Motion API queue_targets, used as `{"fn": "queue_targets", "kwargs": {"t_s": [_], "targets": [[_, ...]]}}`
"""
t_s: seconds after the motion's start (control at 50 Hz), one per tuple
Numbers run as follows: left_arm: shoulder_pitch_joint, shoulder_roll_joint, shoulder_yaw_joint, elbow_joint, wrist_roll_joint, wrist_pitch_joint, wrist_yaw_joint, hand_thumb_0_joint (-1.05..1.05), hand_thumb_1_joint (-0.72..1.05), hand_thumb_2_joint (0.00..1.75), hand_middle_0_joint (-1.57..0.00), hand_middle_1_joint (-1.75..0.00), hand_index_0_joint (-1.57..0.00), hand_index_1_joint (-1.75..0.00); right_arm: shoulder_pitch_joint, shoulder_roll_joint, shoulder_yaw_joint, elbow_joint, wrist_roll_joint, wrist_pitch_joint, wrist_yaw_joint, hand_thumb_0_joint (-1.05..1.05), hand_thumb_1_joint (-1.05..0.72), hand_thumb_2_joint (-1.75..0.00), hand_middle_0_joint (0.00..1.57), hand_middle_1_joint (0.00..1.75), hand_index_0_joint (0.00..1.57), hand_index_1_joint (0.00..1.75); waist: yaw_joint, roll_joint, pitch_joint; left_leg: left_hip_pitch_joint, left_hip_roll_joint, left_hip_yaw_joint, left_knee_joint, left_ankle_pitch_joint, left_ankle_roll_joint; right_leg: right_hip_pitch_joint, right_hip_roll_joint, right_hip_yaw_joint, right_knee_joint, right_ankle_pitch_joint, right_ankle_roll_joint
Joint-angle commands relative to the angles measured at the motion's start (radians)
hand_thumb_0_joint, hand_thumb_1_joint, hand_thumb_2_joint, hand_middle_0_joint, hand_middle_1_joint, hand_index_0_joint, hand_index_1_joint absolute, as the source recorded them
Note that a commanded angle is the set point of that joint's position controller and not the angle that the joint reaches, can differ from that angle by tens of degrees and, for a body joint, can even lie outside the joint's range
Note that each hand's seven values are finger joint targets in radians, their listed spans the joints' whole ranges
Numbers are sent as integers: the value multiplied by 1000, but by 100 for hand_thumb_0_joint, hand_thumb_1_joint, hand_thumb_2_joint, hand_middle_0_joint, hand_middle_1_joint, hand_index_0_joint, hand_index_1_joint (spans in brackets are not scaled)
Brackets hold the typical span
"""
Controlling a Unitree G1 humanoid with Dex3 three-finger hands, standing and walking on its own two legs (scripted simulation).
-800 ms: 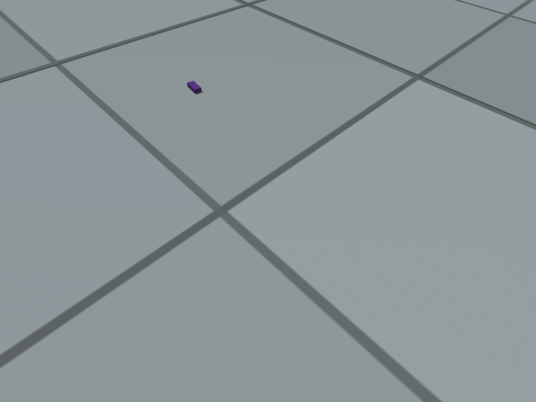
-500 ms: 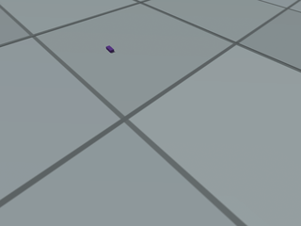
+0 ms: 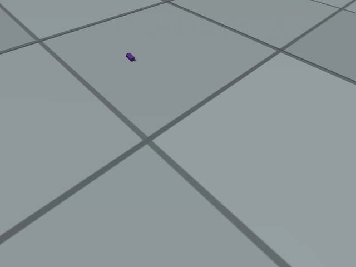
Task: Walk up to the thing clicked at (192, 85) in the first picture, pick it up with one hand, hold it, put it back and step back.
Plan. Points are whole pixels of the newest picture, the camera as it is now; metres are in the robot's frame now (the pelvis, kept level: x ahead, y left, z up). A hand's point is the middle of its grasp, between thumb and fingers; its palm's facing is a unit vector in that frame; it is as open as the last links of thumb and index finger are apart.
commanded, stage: stand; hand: left
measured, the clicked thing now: (130, 57) +2.15 +0.46 -0.77
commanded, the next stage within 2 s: walk up in 0.32 s
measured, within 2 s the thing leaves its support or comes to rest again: neither
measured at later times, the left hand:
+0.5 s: hand out of the picture +0.09 +0.29 -0.16, palm faces -0.17 -0.90 -0.40, open 7.4 cm
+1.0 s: hand (97, 175) +0.40 +0.25 -0.14, palm faces -0.35 -0.81 -0.46, open 7.4 cm
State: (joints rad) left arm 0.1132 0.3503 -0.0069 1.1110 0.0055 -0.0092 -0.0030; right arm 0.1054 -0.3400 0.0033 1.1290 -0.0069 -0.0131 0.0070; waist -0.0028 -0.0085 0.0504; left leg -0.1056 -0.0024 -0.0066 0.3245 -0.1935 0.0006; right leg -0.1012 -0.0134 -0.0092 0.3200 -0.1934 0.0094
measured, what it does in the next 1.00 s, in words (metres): walks ahead, turning right: right foot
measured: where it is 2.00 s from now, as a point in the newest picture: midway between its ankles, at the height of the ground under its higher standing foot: (159, 175)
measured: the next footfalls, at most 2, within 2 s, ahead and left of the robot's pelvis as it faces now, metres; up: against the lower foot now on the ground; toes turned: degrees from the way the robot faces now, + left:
right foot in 0.72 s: +0.19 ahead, -0.17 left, +0.00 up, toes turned -25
left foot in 1.12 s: +0.56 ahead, +0.12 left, +0.00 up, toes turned -20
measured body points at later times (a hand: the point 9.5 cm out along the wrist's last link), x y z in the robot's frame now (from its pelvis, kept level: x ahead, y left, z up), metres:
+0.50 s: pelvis +0.02 +0.01 -0.02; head +0.03 +0.00 +0.43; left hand +0.10 +0.34 -0.13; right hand +0.10 -0.32 -0.12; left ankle -0.01 +0.11 -0.75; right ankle -0.01 -0.12 -0.74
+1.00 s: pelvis +0.24 +0.00 -0.02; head +0.23 -0.02 +0.43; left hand +0.42 +0.29 -0.11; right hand +0.25 -0.35 -0.12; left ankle +0.43 +0.12 -0.70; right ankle +0.15 -0.15 -0.75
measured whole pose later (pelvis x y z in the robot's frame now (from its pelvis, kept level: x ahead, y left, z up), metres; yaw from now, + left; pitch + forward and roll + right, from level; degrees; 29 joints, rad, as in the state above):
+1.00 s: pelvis +0.24 +0.00 -0.02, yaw -22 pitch -2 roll -3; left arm 0.32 0.42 0.02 0.92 0.00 -0.09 0.01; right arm 0.16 -0.46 -0.09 0.80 -0.05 0.03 0.18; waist -0.01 0.11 0.02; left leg -0.64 0.17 -0.08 0.93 -0.21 -0.04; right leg -0.13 -0.04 -0.04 0.49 -0.32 0.02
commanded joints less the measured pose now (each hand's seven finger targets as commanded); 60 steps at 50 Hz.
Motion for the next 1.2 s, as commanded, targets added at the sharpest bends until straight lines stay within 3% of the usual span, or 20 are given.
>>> {"fn": "queue_targets", "kwargs": {"t_s": [0.0,0.28,0.3,0.32,0.38,0.44,0.46,0.48,0.56,0.64,0.68,0.7,0.72,0.74,0.86,1.04,1.1,1.12,1.14,1.18], "targets": [[-24,202,38,-59,5,-25,15,0,90,90,-20,-30,-20,-30,-33,-216,-43,-61,1,-19,-18,0,-90,-90,20,30,20,30,3,14,-96,32,132,-91,-34,234,18,20,-121,76,-31,199,-35],[-28,207,43,-61,5,-23,16,0,90,90,-20,-30,-20,-30,-35,-217,-43,-67,0,-20,-19,0,-90,-90,20,30,20,30,4,20,-94,32,133,-86,-39,229,19,30,-123,80,-30,204,-34],[115,379,106,-107,0,-35,-7,0,90,90,-20,-30,-20,-30,-92,-387,-149,-223,-50,-39,33,0,-90,-90,20,30,20,30,11,106,-110,78,89,-10,160,-364,63,-157,-139,225,36,-295,-95],[87,371,103,-105,5,-38,-15,0,90,90,-20,-30,-20,-30,-97,-347,-143,-232,-55,-29,56,0,-90,-90,20,30,20,30,-4,67,-32,-4,72,-21,199,-481,81,-290,-169,303,-13,-472,-103],[3,358,111,-169,17,-59,-14,0,90,90,-20,-30,-20,-30,-73,-263,-139,-303,-43,-21,93,0,-90,-90,20,30,20,30,-46,-94,13,-159,72,-111,247,-312,85,-327,-205,442,-17,-494,-144],[-61,317,94,-230,14,-62,-16,0,90,90,-20,-30,-20,-30,124,-333,-177,-297,-45,-28,90,0,-90,-90,20,30,20,30,-163,11,-65,274,141,-189,-16,-443,127,-668,-44,172,149,-331,-20],[-132,266,82,-264,5,-57,-18,0,90,90,-20,-30,-20,-30,154,-390,-197,-296,-45,-29,80,0,-90,-90,20,30,20,30,-210,275,-57,368,347,-424,-181,-587,211,-854,41,-36,495,-277,-16],[-121,289,84,-271,3,-56,-13,0,90,90,-20,-30,-20,-30,64,-383,-193,-333,-35,-33,82,0,-90,-90,20,30,20,30,-163,216,-25,284,428,-422,-181,-490,252,-839,-56,-33,626,-290,-19],[5,326,91,-222,-13,-70,-48,0,90,90,-20,-30,-20,-30,-31,-347,-172,-380,-36,-44,79,0,-90,-90,20,30,20,30,-45,104,-15,145,332,-195,-144,-370,221,-579,-159,16,495,-227,-27],[35,260,90,-241,0,-70,-46,0,90,90,-20,-30,-20,-30,14,-334,-178,-379,-43,-40,111,0,-90,-90,20,30,20,30,-29,82,-20,2,215,102,13,68,136,-266,-49,-187,345,-65,-31],[276,290,113,-164,-3,-61,-21,0,90,90,-20,-30,-20,-30,-72,-324,-164,-419,-38,-33,108,0,-90,-90,20,30,20,30,117,3,-133,-206,131,225,381,292,82,137,13,-239,209,42,-59],[467,380,153,-124,3,-66,-2,0,90,90,-20,-30,-20,-30,-52,-283,-141,-447,-32,-34,109,0,-90,-90,20,30,20,30,202,-143,-243,-445,69,209,718,158,36,432,-58,-46,173,-96,-111],[498,480,173,-148,2,-64,21,0,90,90,-20,-30,-20,-30,-32,-216,-113,-480,-23,-33,113,0,-90,-90,20,30,20,30,182,-330,-227,-746,-29,136,941,-405,-7,518,-371,524,-2,-294,-229],[387,512,163,-196,-12,-61,31,0,90,90,-20,-30,-20,-30,-66,-315,-138,-466,-30,-25,114,0,-90,-90,20,30,20,30,141,-97,-195,-718,60,-99,985,-356,-24,325,-471,779,-94,-483,-325],[107,418,129,-281,-14,-102,46,0,90,90,-20,-30,-20,-30,32,-328,-146,-385,-31,8,143,0,-90,-90,20,30,20,30,-36,-40,51,-528,187,-110,722,-85,-35,-164,-277,247,-145,-335,-198],[80,462,149,-271,13,-126,45,0,90,90,-20,-30,-20,-30,59,-298,-175,-418,-42,17,172,0,-90,-90,20,30,20,30,-85,-73,-13,-199,154,29,401,114,-30,-334,-201,38,6,-132,-153],[90,374,120,-271,24,-103,53,0,90,90,-20,-30,-20,-30,372,-359,-220,-329,-57,6,139,0,-90,-90,20,30,20,30,-245,166,-144,193,75,30,289,-129,13,-486,-121,-21,608,-19,-93],[152,242,80,-274,11,-95,55,0,90,90,-20,-30,-20,-30,445,-437,-234,-326,-70,-11,113,0,-90,-90,20,30,20,30,-253,453,-128,255,251,-265,73,-325,41,-688,29,-8,910,-362,-61],[230,240,64,-268,-13,-95,81,0,90,90,-20,-30,-20,-30,300,-532,-245,-356,-33,-18,91,0,-90,-90,20,30,20,30,-138,565,-156,190,403,-649,-164,-379,92,-760,64,68,1089,-393,-94],[194,336,72,-221,-23,-97,74,0,90,90,-20,-30,-20,-30,114,-432,-227,-422,-28,-15,78,0,-90,-90,20,30,20,30,-77,243,-107,-17,368,-437,-111,-396,105,-659,-76,114,1025,-180,-90]]}}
